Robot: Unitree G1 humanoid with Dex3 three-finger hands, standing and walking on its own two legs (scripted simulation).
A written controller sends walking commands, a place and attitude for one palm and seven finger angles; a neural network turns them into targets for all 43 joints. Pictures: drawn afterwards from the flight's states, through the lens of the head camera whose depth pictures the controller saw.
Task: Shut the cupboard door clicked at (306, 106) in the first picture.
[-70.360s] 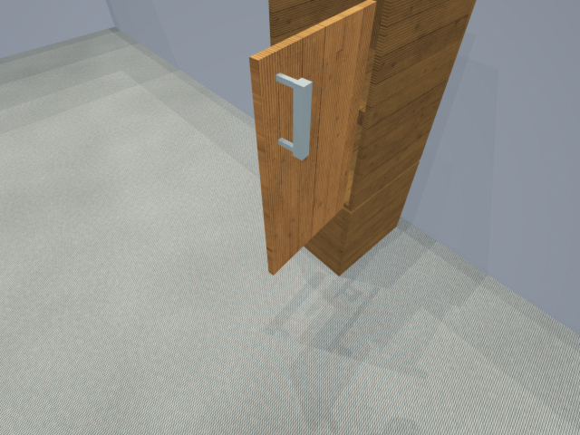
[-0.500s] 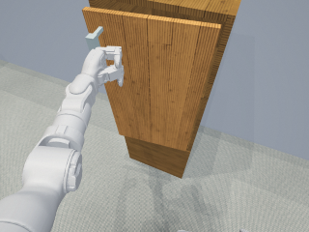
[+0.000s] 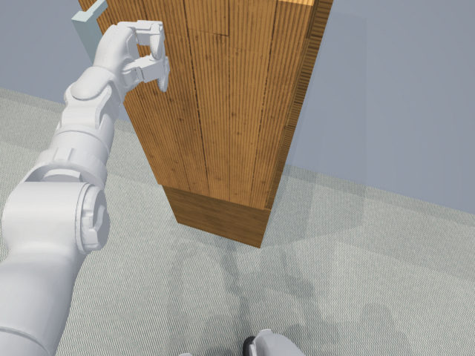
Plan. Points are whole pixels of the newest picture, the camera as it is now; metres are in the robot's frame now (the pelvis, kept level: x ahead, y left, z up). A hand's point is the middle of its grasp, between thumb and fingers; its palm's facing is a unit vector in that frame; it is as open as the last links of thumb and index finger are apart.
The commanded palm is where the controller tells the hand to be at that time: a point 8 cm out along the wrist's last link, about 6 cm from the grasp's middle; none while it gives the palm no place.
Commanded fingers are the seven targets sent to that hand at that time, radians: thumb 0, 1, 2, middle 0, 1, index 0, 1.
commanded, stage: push the door shut along its arc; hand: left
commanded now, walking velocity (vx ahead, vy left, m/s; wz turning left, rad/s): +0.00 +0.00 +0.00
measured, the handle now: (109, 54) +0.57 +0.13 +0.16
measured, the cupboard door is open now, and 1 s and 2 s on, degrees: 3 0 0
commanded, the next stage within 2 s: pull the fist back off the door in 0.36 s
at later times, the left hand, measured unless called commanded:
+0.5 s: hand (172, 62) +0.52 +0.03 +0.18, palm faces -0.42 -0.91 -0.02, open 3.4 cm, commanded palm +0.57 +0.06 +0.17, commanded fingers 0.00 0.90 0.90 -1.30 -1.50 -1.30 -1.50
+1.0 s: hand (183, 60) +0.53 +0.02 +0.18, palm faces -0.05 -1.00 +0.02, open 3.2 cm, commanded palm +0.49 +0.06 +0.17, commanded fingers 0.00 0.90 0.90 -1.30 -1.50 -1.30 -1.50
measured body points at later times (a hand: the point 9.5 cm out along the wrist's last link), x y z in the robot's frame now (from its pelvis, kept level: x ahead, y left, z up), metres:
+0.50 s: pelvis -0.01 +0.00 -0.01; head +0.11 +0.00 +0.43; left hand +0.54 +0.09 +0.18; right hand -0.01 -0.28 -0.13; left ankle -0.01 +0.11 -0.71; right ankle +0.03 -0.08 -0.71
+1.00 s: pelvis -0.01 +0.01 +0.00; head +0.07 +0.00 +0.44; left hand +0.52 +0.07 +0.18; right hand -0.06 -0.24 -0.13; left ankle -0.02 +0.11 -0.71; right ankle +0.03 -0.08 -0.71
